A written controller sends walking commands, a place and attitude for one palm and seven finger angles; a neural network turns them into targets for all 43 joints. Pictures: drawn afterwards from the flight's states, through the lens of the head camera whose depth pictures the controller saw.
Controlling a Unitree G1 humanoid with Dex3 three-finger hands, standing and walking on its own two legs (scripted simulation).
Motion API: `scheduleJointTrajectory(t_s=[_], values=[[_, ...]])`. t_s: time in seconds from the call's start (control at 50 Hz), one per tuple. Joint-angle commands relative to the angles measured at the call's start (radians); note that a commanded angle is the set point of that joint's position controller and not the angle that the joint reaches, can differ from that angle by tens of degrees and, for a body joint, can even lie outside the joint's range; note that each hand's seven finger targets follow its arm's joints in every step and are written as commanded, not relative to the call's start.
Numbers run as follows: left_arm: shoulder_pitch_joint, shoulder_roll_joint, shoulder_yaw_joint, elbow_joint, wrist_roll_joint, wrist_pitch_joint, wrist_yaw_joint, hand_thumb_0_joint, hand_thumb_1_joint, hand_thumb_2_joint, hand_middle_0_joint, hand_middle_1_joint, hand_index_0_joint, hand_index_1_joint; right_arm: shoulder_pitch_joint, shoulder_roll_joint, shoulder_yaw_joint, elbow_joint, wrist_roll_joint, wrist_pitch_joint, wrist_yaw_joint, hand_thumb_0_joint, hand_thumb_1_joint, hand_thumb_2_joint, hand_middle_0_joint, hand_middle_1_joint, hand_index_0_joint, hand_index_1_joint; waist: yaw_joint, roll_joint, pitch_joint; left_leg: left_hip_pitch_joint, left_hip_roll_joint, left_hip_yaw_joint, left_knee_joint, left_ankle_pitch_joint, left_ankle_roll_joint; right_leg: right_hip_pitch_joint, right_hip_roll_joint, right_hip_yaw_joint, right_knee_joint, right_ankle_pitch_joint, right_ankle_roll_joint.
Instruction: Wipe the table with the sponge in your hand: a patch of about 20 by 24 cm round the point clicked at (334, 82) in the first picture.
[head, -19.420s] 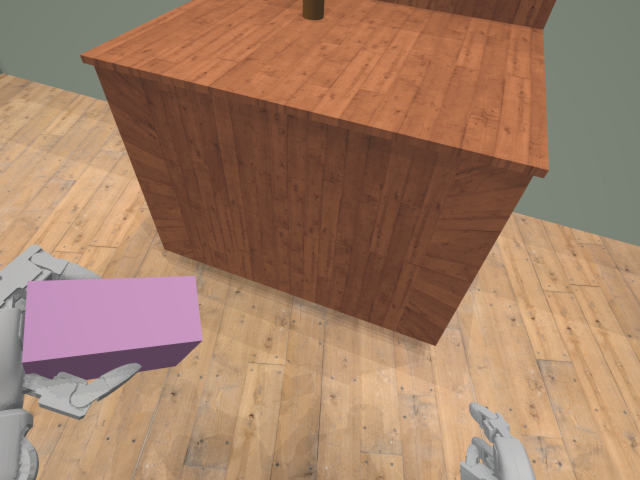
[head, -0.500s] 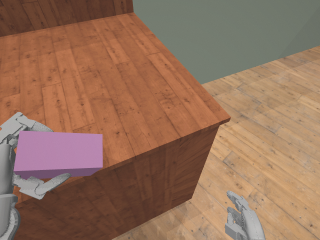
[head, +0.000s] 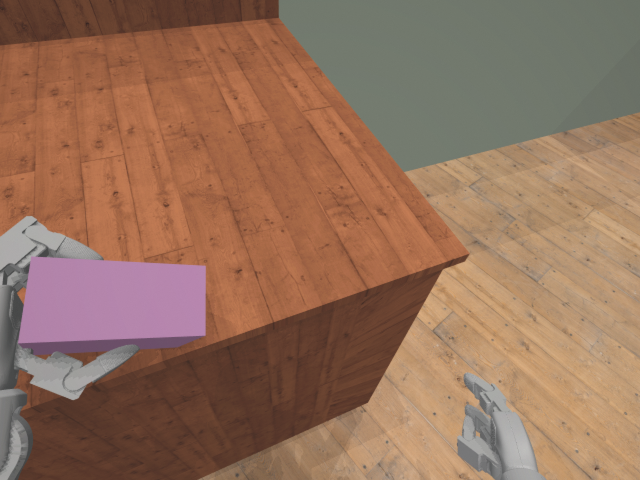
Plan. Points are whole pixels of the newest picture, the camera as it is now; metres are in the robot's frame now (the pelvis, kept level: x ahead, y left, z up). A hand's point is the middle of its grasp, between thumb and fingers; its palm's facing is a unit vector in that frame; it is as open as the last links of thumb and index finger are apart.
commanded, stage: look again from close up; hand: left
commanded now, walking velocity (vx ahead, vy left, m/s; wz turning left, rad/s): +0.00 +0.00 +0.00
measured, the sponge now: (144, 310) +0.24 +0.20 +0.13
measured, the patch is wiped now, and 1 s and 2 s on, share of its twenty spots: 0.00 0.00 0.00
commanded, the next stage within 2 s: turn the palm down, sponge in hand in 0.38 s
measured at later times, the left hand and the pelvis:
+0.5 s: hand (55, 318) +0.21 +0.25 +0.16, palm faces +0.39 -0.84 -0.38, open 10.6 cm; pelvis -0.01 +0.00 +0.00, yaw +2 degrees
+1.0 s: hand out of the picture +0.18 +0.27 +0.18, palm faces +0.51 -0.56 -0.66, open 10.6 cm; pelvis -0.03 -0.05 -0.01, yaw +5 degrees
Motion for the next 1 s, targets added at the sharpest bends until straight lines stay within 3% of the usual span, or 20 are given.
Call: scheduleJointTrajectory(t_s=[0.0, 0.34, 0.44, 0.46, 0.48, 0.5, 0.52, 0.54, 0.56, 0.6, 0.64, 0.66, 0.7, 0.74, 0.76, 0.78, 0.82, 0.86, 0.9, 0.98], values=[[-0.033, 0.157, 0.122, -0.22, -0.02, -0.057, 0.018, 0.0, 0.1, 1.3, -1.2, -1.6, -1.2, -1.6, -0.051, -0.13, -0.052, -0.149, -0.001, -0.036, -0.008, 0.0, -0.9, -0.9, 0.2, 0.3, 0.2, 0.3, 0.005, 0.112, -0.196, -0.057, 0.086, -0.076, -0.095, 0.367, -0.076, 0.178, -0.017, 0.022, 0.017, 0.254, -0.036], [-0.074, 0.147, 0.095, -0.211, -0.012, -0.045, 0.023, 0.0, 0.1, 1.3, -1.2, -1.6, -1.2, -1.6, -0.056, -0.134, -0.053, -0.133, 0.0, -0.035, -0.013, 0.0, -0.9, -0.9, 0.2, 0.3, 0.2, 0.3, 0.006, 0.09, -0.149, -0.127, 0.08, -0.09, -0.141, 0.131, -0.054, 0.187, -0.024, 0.045, -0.027, 0.135, -0.033], [-0.063, 0.154, 0.103, -0.221, -0.01, -0.05, 0.025, 0.0, 0.1, 1.3, -1.2, -1.6, -1.2, -1.6, -0.056, -0.133, -0.055, -0.133, 0.0, -0.033, -0.013, 0.0, -0.9, -0.9, 0.2, 0.3, 0.2, 0.3, 0.006, 0.104, -0.159, -0.132, 0.082, -0.099, -0.143, 0.156, -0.055, 0.21, -0.023, 0.036, -0.017, 0.16, -0.033], [-0.978, 0.945, 0.351, -0.561, 0.008, -0.179, 0.043, 0.0, 0.1, 1.3, -1.2, -1.6, -1.2, -1.6, 0.164, -0.2, 0.123, -0.274, 0.061, 0.001, -0.095, 0.0, -0.9, -0.9, 0.2, 0.3, 0.2, 0.3, -0.072, 0.387, -0.183, -0.264, 0.114, -0.201, -0.087, 0.184, -0.024, 0.206, 0.056, 0.052, 0.189, -0.107, 0.034], [-0.57, 0.443, 0.318, 0.046, 0.129, 0.025, -0.006, 0.0, 0.1, 1.3, -1.2, -1.6, -1.2, -1.6, -0.032, -0.113, -0.043, -0.079, -0.056, -0.018, -0.067, 0.0, -0.9, -0.9, 0.2, 0.3, 0.2, 0.3, 0.076, 0.274, -0.315, 0.061, 0.073, -0.134, -0.047, 0.511, -0.136, 0.061, 0.051, -0.003, 0.183, -0.041, -0.062], [-0.488, 0.319, 0.102, 0.01, 0.073, 0.06, -0.026, 0.0, 0.1, 1.3, -1.2, -1.6, -1.2, -1.6, -0.026, -0.149, -0.032, -0.099, -0.066, -0.04, 0.003, 0.0, -0.9, -0.9, 0.2, 0.3, 0.2, 0.3, 0.019, 0.213, -0.218, 0.027, 0.042, -0.126, -0.055, 0.743, -0.166, -0.007, 0.07, -0.053, 0.097, 0.026, -0.068], [-0.421, 0.322, 0.167, -0.019, 0.064, 0.109, -0.033, 0.0, 0.1, 1.3, -1.2, -1.6, -1.2, -1.6, 0.006, -0.188, -0.067, -0.058, -0.043, -0.017, 0.013, 0.0, -0.9, -0.9, 0.2, 0.3, 0.2, 0.3, 0.037, 0.247, -0.358, 0.167, 0.078, -0.11, -0.006, 0.831, -0.167, -0.04, 0.083, -0.034, 0.127, 0.102, -0.054], [-0.455, 0.243, 0.1, -0.045, 0.0, 0.165, -0.068, 0.0, 0.1, 1.3, -1.2, -1.6, -1.2, -1.6, -0.043, -0.187, -0.057, -0.078, -0.035, -0.019, 0.006, 0.0, -0.9, -0.9, 0.2, 0.3, 0.2, 0.3, 0.061, 0.304, -0.362, 0.177, 0.058, -0.103, 0.006, 0.794, -0.154, -0.048, 0.056, -0.008, 0.117, 0.078, -0.052], [-0.345, 0.214, 0.113, 0.011, -0.053, 0.235, -0.094, 0.0, 0.1, 1.3, -1.2, -1.6, -1.2, -1.6, -0.075, -0.189, -0.051, -0.08, -0.014, -0.013, 0.006, 0.0, -0.9, -0.9, 0.2, 0.3, 0.2, 0.3, 0.074, 0.286, -0.351, 0.17, 0.069, -0.106, 0.002, 0.732, -0.15, -0.049, 0.056, -0.005, 0.122, 0.07, -0.053], [-0.239, 0.216, 0.067, -0.073, -0.05, 0.302, -0.133, 0.0, 0.1, 1.3, -1.2, -1.6, -1.2, -1.6, -0.112, -0.199, -0.038, -0.082, 0.001, -0.012, 0.015, 0.0, -0.9, -0.9, 0.2, 0.3, 0.2, 0.3, 0.098, 0.119, -0.275, 0.054, 0.06, -0.085, -0.023, 0.608, -0.121, 0.031, 0.046, -0.049, 0.087, 0.154, -0.052], [-0.158, 0.268, 0.061, -0.143, 0.033, 0.338, -0.134, 0.0, 0.1, 1.3, -1.2, -1.6, -1.2, -1.6, -0.145, -0.197, -0.028, -0.111, 0.004, 0.009, 0.014, 0.0, -0.9, -0.9, 0.2, 0.3, 0.2, 0.3, 0.084, 0.057, -0.199, -0.025, 0.051, -0.081, -0.06, 0.417, -0.082, 0.035, 0.047, -0.051, 0.08, 0.11, -0.046], [-0.155, 0.303, 0.082, -0.174, 0.065, 0.345, -0.118, 0.0, 0.1, 1.3, -1.2, -1.6, -1.2, -1.6, -0.186, -0.195, -0.015, -0.132, 0.015, 0.025, 0.015, 0.0, -0.9, -0.9, 0.2, 0.3, 0.2, 0.3, 0.081, 0.075, -0.183, -0.051, 0.046, -0.069, -0.076, 0.297, -0.065, 0.025, 0.053, -0.039, 0.083, 0.057, -0.049], [-0.184, 0.348, 0.126, -0.211, 0.11, 0.303, -0.08, 0.0, 0.1, 1.3, -1.2, -1.6, -1.2, -1.6, -0.178, -0.18, -0.019, -0.13, -0.006, 0.031, -0.003, 0.0, -0.9, -0.9, 0.2, 0.3, 0.2, 0.3, 0.058, 0.033, -0.159, -0.088, 0.038, -0.085, -0.09, 0.148, -0.047, 0.002, 0.049, -0.037, 0.077, -0.018, -0.044], [-0.241, 0.391, 0.192, -0.243, 0.089, 0.242, -0.04, 0.0, 0.1, 1.3, -1.2, -1.6, -1.2, -1.6, -0.183, -0.17, -0.019, -0.13, -0.008, 0.028, -0.028, 0.0, -0.9, -0.9, 0.2, 0.3, 0.2, 0.3, 0.054, 0.009, -0.174, -0.096, 0.028, -0.091, -0.086, 0.02, -0.032, -0.017, 0.045, -0.02, 0.059, -0.107, -0.033], [-0.369, 0.472, 0.256, -0.273, 0.076, 0.216, -0.015, 0.0, 0.1, 1.3, -1.2, -1.6, -1.2, -1.6, -0.201, -0.175, -0.014, -0.128, 0.003, 0.029, -0.042, 0.0, -0.9, -0.9, 0.2, 0.3, 0.2, 0.3, 0.053, 0.045, -0.201, -0.09, 0.021, -0.087, -0.088, -0.067, -0.028, -0.032, 0.045, 0.007, 0.049, -0.176, -0.03], [-0.408, 0.458, 0.246, -0.23, 0.088, 0.192, 0.007, 0.0, 0.1, 1.3, -1.2, -1.6, -1.2, -1.6, -0.169, -0.147, -0.016, -0.117, -0.011, 0.02, -0.051, 0.0, -0.9, -0.9, 0.2, 0.3, 0.2, 0.3, 0.065, 0.075, -0.213, -0.1, 0.013, -0.087, -0.079, -0.035, -0.032, -0.007, 0.035, 0.006, 0.031, -0.174, -0.038], [-0.394, 0.396, 0.189, -0.083, 0.101, 0.191, 0.014, 0.0, 0.1, 1.3, -1.2, -1.6, -1.2, -1.6, -0.139, -0.154, -0.022, -0.069, -0.003, 0.019, -0.063, 0.0, -0.9, -0.9, 0.2, 0.3, 0.2, 0.3, 0.042, 0.112, -0.142, -0.109, 0.012, -0.081, -0.066, -0.088, -0.035, -0.052, 0.03, 0.014, 0.023, -0.188, -0.032], [-0.461, 0.449, 0.187, -0.017, 0.135, 0.234, 0.013, 0.0, 0.1, 1.3, -1.2, -1.6, -1.2, -1.6, -0.146, -0.166, -0.022, -0.058, 0.011, 0.023, -0.072, 0.0, -0.9, -0.9, 0.2, 0.3, 0.2, 0.3, 0.036, 0.191, -0.146, -0.105, 0.003, -0.064, -0.055, -0.117, -0.033, -0.054, 0.016, 0.041, 0.0, -0.21, -0.036], [-0.488, 0.427, 0.106, 0.004, 0.158, 0.291, -0.011, 0.0, 0.1, 1.3, -1.2, -1.6, -1.2, -1.6, -0.16, -0.163, -0.018, -0.065, 0.013, 0.026, -0.084, 0.0, -0.9, -0.9, 0.2, 0.3, 0.2, 0.3, 0.041, 0.195, -0.146, -0.108, -0.003, -0.052, -0.048, -0.098, -0.032, -0.015, -0.007, 0.06, -0.026, -0.236, -0.038], [-0.565, 0.452, 0.009, 0.01, 0.21, 0.378, -0.084, 0.0, 0.1, 1.3, -1.2, -1.6, -1.2, -1.6, -0.21, -0.166, -0.008, -0.09, 0.033, 0.028, -0.103, 0.0, -0.9, -0.9, 0.2, 0.3, 0.2, 0.3, 0.033, 0.105, -0.128, -0.128, -0.002, -0.028, -0.001, -0.063, -0.033, 0.001, -0.048, 0.154, -0.098, -0.403, -0.03]])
